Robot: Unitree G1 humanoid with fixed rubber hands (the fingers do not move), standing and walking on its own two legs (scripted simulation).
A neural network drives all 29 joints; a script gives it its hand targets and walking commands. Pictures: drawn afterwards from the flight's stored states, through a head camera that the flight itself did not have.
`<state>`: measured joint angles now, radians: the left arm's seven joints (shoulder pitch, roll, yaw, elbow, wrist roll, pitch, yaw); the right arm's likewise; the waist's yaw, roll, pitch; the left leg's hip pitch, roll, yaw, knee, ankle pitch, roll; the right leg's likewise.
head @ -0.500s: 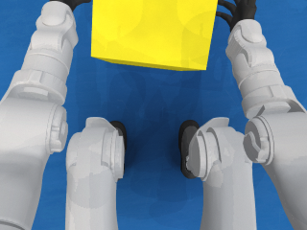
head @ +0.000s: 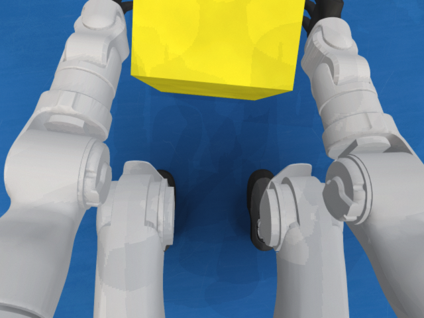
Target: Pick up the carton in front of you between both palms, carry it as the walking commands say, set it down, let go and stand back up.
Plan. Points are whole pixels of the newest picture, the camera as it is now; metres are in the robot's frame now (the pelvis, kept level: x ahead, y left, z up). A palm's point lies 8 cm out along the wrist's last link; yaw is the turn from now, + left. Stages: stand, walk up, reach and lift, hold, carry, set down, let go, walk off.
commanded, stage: reach and lift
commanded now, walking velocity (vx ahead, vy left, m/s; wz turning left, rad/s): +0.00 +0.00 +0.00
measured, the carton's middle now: (215, 31) +0.53 +0.02 -0.23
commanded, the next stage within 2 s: none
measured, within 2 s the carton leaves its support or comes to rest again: neither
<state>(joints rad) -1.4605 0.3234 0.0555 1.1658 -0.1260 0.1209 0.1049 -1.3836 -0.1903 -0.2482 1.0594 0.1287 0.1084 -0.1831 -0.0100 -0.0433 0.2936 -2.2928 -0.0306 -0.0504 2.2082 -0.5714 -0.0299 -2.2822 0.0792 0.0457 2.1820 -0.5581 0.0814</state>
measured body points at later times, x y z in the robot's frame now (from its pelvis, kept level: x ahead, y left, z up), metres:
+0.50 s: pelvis -0.01 -0.01 +0.10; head +0.25 +0.02 +0.46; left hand +0.50 +0.18 +0.03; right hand +0.50 -0.13 +0.03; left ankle +0.11 +0.13 -0.33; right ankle +0.12 -0.14 -0.33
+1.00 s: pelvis +0.04 -0.01 +0.23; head +0.21 +0.01 +0.64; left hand +0.46 +0.17 +0.17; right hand +0.47 -0.13 +0.18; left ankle +0.11 +0.13 -0.33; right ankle +0.12 -0.14 -0.33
